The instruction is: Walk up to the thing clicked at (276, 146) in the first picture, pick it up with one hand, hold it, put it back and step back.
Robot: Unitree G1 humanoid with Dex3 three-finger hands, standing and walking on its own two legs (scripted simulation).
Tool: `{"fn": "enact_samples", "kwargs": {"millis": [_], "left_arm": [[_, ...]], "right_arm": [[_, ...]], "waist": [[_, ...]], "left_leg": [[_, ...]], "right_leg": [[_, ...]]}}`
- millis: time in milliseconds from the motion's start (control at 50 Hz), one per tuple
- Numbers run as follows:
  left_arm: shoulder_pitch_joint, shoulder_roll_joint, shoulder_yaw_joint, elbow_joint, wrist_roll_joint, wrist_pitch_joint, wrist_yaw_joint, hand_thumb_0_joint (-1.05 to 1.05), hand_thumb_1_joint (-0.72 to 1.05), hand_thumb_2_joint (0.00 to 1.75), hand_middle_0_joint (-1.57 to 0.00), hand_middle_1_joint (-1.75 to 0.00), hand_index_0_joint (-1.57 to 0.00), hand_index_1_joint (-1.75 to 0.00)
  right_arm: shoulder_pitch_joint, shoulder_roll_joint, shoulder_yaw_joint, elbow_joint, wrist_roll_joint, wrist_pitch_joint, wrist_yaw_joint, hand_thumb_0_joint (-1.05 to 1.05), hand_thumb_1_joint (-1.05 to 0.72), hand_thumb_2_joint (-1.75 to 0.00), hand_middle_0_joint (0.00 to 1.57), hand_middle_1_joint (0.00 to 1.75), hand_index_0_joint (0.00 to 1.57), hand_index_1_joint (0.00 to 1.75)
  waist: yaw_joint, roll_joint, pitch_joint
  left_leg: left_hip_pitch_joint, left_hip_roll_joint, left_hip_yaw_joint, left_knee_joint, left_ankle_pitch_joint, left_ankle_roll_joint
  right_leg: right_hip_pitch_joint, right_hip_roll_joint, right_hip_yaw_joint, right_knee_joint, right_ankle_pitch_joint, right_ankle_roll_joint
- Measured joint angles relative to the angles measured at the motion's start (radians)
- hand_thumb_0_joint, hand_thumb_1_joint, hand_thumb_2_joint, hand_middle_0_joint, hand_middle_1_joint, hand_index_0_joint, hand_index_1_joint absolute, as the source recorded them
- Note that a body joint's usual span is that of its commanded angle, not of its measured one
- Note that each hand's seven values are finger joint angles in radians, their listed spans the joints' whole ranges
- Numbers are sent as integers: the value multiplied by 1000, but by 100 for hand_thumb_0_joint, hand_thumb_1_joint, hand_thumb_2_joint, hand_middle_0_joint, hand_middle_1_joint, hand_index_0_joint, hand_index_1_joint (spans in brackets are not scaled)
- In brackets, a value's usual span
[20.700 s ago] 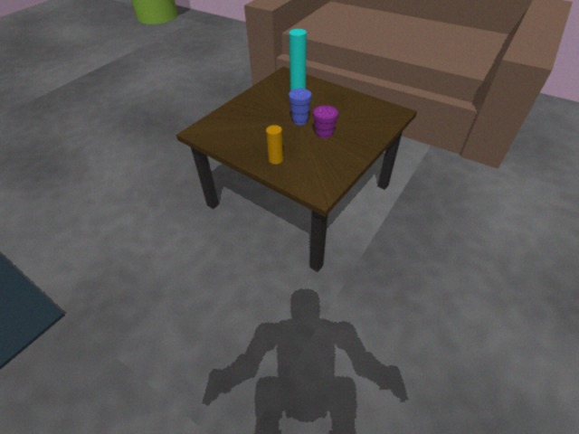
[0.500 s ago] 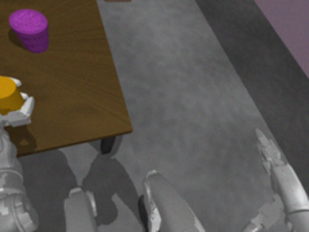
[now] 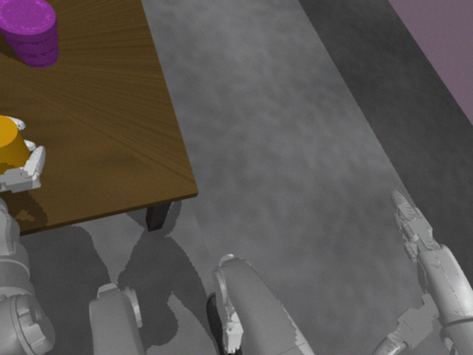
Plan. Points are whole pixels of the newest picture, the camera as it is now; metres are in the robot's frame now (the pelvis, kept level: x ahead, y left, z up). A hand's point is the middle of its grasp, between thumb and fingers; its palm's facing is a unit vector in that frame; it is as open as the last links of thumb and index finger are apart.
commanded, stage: lower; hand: left
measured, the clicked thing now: (8, 156) +0.49 +0.24 -0.07
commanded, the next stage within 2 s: loosen in 0.12 s
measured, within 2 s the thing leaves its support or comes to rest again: neither
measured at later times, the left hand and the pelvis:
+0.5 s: hand (18, 154) +0.49 +0.23 -0.08, palm faces +0.26 -0.97 -0.01, open 8.8 cm; pelvis -0.01 +0.00 -0.01, yaw +0 degrees
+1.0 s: hand (6, 148) +0.50 +0.24 -0.07, palm faces +0.28 -0.96 +0.00, open 17.2 cm; pelvis +0.00 +0.00 -0.01, yaw +0 degrees
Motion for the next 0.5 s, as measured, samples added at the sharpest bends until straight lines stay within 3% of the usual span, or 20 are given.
{"fn": "enact_samples", "kwargs": {"millis": [320, 500], "left_arm": [[-38, 23, -14, 18, 15, -14, 12, -2, -11, 113, -89, -108, -89, -110], [-36, 19, 1, 3, -7, 0, 13, -1, -19, 75, -89, -90, -91, -89]], "right_arm": [[6, -13, -9, -49, 12, 4, 5, -1, 51, -6, 6, 6, 6, 5], [8, -15, -19, -41, 15, -3, 7, -1, 51, -5, 7, 6, 6, 5]], "waist": [[-12, -2, 3], [-19, -6, 4]], "left_leg": [[-35, -6, -4, 26, 3, 1], [-48, -6, -6, 39, 5, 2]], "right_leg": [[-32, -3, -1, 26, 1, 1], [-44, -2, -1, 37, 3, 3]]}}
